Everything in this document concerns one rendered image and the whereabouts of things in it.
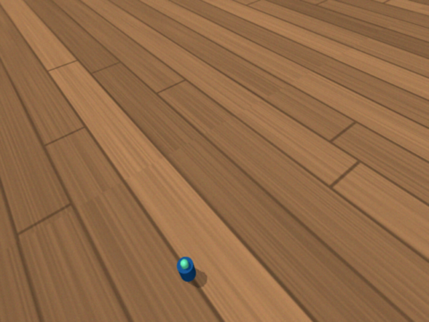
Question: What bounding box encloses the bottle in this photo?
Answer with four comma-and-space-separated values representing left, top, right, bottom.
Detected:
177, 257, 196, 282

